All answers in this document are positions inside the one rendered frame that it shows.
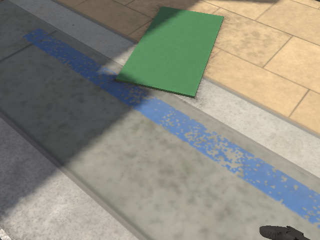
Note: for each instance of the robot right hand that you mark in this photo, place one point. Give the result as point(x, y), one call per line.
point(281, 233)

